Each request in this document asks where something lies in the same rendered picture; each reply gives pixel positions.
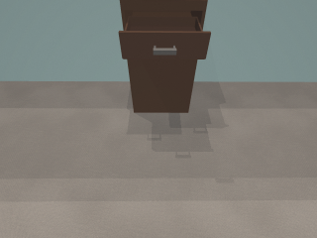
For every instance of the cabinet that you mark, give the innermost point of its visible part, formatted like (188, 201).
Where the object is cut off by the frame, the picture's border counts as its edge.
(162, 85)

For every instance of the drawer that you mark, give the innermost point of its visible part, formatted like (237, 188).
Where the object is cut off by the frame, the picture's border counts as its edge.
(143, 33)

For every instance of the handle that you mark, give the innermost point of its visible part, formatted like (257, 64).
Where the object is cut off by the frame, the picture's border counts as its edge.
(164, 51)

